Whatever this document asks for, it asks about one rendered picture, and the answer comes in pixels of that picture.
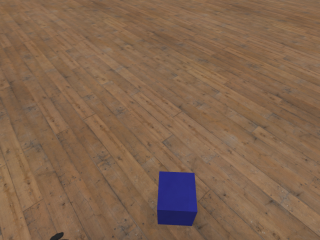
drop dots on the carton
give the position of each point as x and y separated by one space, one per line
177 200

